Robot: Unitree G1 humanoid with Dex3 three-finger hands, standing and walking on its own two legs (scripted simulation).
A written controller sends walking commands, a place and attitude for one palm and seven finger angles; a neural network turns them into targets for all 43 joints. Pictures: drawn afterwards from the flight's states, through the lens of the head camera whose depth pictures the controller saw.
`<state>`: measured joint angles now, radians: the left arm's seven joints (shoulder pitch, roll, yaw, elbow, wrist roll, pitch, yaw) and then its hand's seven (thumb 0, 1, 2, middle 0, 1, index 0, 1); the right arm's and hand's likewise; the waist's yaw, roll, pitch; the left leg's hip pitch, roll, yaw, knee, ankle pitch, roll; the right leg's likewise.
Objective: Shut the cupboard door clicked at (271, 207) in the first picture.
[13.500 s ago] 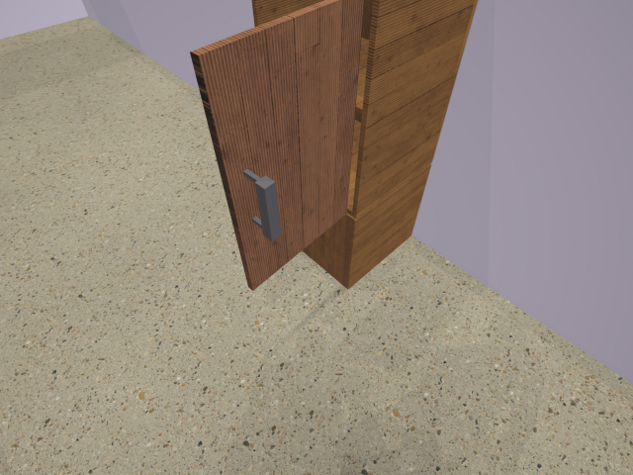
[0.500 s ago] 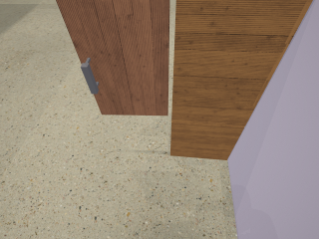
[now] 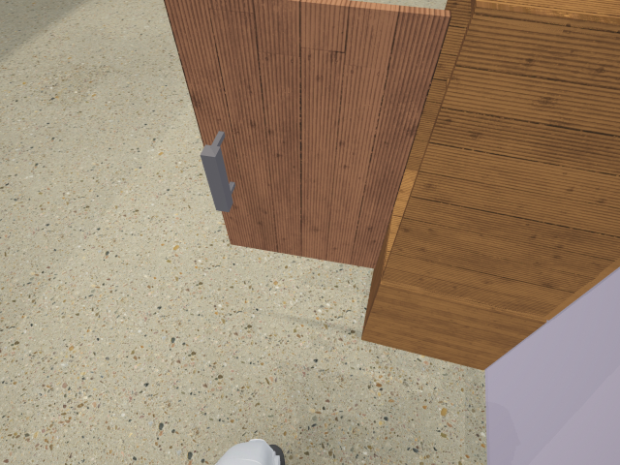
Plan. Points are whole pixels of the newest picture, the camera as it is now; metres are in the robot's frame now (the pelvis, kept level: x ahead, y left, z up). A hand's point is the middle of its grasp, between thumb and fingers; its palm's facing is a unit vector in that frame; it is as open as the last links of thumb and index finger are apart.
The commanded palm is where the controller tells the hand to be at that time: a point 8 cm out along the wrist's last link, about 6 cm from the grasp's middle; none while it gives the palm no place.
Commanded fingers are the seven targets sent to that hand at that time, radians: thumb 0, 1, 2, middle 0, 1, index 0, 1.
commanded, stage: come to a stop and stand still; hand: left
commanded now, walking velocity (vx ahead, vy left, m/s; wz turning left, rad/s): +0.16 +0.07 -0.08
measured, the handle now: (222, 172) +0.59 +0.23 -0.03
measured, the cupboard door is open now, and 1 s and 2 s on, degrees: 94 94 94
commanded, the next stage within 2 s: look again from close up in 1.30 s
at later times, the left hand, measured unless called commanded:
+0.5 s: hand (203, 425) +0.18 +0.18 -0.15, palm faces -0.08 -0.96 -0.28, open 7.4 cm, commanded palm none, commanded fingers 0.00 0.90 0.90 -0.20 -0.30 -0.20 -0.30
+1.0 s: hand out of the picture +0.05 +0.22 -0.17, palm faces +0.02 -0.98 -0.21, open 7.4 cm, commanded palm none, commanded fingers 0.00 0.90 0.90 -0.20 -0.30 -0.20 -0.30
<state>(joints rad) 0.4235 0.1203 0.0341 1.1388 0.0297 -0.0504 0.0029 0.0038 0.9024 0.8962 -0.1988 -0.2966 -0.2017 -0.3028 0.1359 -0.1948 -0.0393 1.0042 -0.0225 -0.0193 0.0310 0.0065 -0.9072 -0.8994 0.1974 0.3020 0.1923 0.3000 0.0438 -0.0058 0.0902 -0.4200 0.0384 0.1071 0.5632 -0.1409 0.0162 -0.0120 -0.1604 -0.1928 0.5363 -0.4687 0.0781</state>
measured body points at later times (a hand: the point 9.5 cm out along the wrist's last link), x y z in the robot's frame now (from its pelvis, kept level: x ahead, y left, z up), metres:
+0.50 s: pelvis +0.06 -0.02 +0.01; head +0.10 -0.04 +0.45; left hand +0.18 +0.23 -0.13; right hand +0.08 -0.26 -0.16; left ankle +0.08 +0.11 -0.71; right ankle +0.03 -0.12 -0.72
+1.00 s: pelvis +0.04 +0.02 +0.01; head +0.05 +0.04 +0.46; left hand +0.05 +0.27 -0.15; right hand +0.10 -0.21 -0.13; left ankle +0.02 +0.13 -0.72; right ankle +0.02 -0.11 -0.71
